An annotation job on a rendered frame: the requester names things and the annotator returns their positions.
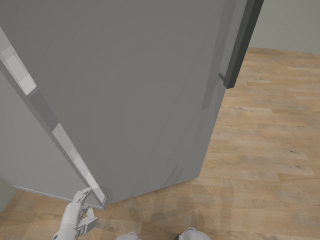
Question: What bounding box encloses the handle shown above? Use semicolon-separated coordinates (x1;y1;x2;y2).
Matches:
218;0;264;89

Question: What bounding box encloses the left robot hand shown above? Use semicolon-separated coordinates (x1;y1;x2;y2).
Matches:
58;187;97;237

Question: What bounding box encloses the right robot thigh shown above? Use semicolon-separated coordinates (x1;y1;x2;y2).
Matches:
178;230;211;240

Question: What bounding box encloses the right robot shin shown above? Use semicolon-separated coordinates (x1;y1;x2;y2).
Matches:
183;227;196;233

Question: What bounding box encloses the fridge door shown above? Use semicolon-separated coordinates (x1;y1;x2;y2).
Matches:
0;0;247;204

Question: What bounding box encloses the robot left forearm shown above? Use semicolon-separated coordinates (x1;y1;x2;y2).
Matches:
52;228;78;240

